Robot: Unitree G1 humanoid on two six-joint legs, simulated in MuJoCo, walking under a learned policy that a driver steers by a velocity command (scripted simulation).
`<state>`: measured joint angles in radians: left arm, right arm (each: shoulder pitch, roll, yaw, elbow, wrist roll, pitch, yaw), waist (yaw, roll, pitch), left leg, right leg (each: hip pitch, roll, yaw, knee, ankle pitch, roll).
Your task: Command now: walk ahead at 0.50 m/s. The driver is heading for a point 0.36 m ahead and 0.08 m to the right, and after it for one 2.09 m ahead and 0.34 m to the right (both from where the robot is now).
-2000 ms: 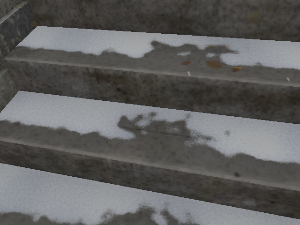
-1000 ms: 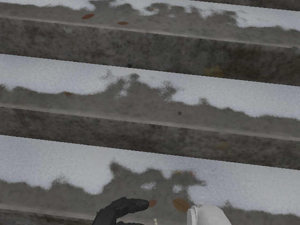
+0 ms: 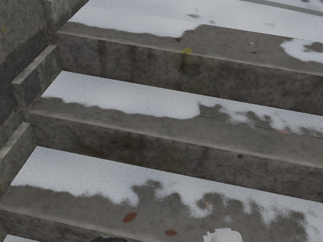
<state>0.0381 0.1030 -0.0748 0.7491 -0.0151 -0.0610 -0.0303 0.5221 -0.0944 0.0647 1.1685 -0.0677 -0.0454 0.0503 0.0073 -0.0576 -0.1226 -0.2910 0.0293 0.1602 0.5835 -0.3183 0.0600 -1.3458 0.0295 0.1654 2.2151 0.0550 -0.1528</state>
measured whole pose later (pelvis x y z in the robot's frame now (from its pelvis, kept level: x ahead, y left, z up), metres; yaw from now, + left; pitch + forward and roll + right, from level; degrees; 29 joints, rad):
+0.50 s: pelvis +0.24 -0.02 +0.16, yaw +2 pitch +3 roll +1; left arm 0.52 0.13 -0.05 1.16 0.05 -0.04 -0.05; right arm 0.09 -0.15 0.04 0.77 0.00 -0.10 0.04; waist -0.01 0.01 -0.15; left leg -1.18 -0.02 -0.22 1.98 0.07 0.18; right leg -0.33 0.02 -0.13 0.65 -0.38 -0.08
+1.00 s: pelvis +0.52 +0.07 +0.32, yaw +1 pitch +2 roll +0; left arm 0.22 0.21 0.00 0.86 0.00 -0.11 -0.04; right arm 0.35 -0.21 0.00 1.08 -0.05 -0.04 0.03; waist 0.03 -0.01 -0.13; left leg -0.48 0.00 0.17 0.77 -0.34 0.09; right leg -0.91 0.06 0.20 2.08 0.08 -0.21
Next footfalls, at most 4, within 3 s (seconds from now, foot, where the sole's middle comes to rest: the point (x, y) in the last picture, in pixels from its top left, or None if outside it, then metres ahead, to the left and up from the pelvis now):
0.22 right None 0.26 -0.08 -0.60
0.80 left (121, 200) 0.60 0.14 -0.43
1.38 right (171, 115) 0.86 -0.02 -0.25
1.96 left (105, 44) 1.05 0.24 -0.09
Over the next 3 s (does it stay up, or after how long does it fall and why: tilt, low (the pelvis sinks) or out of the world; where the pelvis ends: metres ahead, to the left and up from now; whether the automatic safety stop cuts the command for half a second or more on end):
stays up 1.21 -0.06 0.70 its command is cut before an obstacle after 1.8 s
